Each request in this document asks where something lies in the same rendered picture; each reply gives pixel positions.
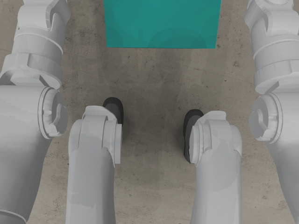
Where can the left robot upper arm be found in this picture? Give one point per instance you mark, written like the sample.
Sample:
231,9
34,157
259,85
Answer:
30,117

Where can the robot left shin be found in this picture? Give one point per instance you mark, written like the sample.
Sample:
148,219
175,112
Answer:
76,128

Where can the carton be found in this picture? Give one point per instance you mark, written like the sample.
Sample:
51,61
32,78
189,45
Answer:
171,24

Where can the robot left foot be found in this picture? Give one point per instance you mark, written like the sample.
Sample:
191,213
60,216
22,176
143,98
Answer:
115,106

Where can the robot left forearm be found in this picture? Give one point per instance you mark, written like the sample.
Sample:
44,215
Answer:
38,45

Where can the robot right forearm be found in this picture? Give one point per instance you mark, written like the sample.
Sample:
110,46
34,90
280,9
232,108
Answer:
274,37

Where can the right robot upper arm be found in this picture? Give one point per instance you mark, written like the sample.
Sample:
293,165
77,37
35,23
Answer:
274,119

